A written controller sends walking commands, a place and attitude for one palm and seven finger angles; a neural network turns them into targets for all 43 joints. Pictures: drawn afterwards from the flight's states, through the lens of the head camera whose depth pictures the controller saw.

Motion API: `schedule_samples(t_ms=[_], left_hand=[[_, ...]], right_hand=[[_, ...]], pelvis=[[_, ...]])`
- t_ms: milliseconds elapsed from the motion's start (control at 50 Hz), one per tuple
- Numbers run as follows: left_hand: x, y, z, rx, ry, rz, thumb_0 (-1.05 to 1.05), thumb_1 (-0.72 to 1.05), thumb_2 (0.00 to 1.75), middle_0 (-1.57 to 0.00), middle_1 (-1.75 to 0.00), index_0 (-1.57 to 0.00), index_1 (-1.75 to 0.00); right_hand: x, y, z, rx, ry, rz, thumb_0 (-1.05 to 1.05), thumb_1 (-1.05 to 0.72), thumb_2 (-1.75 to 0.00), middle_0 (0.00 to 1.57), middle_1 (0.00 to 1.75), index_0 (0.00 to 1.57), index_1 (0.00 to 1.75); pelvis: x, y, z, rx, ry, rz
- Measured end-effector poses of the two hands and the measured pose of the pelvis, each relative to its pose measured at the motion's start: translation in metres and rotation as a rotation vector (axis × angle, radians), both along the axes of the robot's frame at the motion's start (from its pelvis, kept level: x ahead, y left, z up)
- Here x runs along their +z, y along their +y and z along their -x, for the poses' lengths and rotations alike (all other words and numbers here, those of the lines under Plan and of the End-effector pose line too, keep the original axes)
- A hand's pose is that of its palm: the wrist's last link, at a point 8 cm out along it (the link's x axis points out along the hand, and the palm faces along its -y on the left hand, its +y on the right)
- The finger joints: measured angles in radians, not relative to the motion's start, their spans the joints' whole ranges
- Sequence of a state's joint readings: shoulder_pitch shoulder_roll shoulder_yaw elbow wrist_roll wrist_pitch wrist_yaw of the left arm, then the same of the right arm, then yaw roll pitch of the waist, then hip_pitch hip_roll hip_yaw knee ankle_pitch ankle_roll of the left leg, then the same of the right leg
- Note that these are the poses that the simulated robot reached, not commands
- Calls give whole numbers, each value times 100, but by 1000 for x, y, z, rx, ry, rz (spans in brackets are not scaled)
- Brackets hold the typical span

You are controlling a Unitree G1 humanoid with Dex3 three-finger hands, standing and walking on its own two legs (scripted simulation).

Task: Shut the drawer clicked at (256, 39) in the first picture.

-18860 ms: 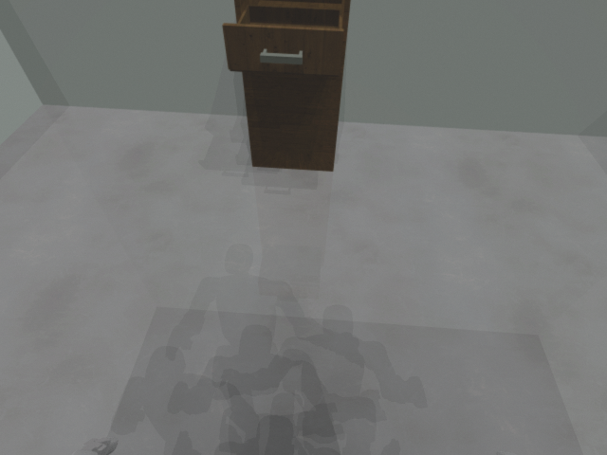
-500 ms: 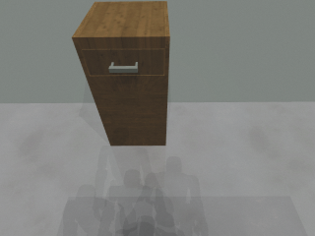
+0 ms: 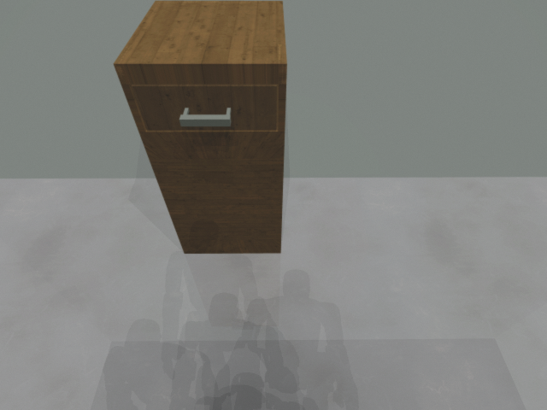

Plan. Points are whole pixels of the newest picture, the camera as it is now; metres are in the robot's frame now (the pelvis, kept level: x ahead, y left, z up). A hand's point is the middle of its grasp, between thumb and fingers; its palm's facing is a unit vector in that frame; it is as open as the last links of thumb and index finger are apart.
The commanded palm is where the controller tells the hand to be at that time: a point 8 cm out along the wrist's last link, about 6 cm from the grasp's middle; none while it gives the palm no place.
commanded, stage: look to check the result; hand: left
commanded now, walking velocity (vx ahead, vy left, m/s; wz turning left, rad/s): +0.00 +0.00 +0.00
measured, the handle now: (206, 115) +0.82 +0.23 -0.04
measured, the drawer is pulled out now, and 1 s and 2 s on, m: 0.00 0.00 0.00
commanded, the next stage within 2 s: stand and wait in 0.46 s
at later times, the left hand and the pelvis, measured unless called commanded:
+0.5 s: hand out of the picture +0.00 +0.16 -0.17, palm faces +0.06 -0.98 -0.19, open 7.4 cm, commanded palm none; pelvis +0.01 -0.01 +0.00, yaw +0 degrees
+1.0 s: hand out of the picture +0.01 +0.15 -0.17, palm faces +0.06 -0.98 -0.21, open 7.4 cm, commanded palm none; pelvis +0.02 -0.02 +0.00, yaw +0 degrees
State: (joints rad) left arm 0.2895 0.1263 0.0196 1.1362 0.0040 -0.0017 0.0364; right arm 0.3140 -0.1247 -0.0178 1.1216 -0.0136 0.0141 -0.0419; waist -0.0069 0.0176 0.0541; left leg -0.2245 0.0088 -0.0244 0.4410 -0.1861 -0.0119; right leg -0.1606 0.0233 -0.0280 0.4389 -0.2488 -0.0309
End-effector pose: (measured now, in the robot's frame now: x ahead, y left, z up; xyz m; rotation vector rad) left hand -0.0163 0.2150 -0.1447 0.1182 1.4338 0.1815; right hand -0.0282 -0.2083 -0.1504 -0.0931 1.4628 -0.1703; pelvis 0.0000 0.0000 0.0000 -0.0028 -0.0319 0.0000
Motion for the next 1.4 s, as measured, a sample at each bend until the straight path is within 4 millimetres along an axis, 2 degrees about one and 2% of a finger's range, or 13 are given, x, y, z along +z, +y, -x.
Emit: schedule_samples(t_ms=[200, 520, 1400], left_hand=[[1, -6, 3, 8, 20, 0, 1, 91, 90, -20, -30, -20, -30], [2, -11, -13, 2, -10, -5, 1, 91, 90, -20, -30, -20, -30], [4, -11, -28, -4, -15, -22, 1, 91, 90, -20, -30, -20, -30]], right_hand=[[-2, 1, -6, 3, 0, -11, 0, -91, -90, 19, 30, 20, 30], [-2, -7, -21, 4, -23, -9, 0, -91, -90, 19, 30, 20, 30], [-1, -23, -34, 12, -19, 9, 0, -91, -90, 19, 30, 20, 30]], pelvis=[[0, -3, -4, -1, 0, -2], [1, -9, -11, -3, 0, -4], [1, -17, -22, -3, 2, -7]])
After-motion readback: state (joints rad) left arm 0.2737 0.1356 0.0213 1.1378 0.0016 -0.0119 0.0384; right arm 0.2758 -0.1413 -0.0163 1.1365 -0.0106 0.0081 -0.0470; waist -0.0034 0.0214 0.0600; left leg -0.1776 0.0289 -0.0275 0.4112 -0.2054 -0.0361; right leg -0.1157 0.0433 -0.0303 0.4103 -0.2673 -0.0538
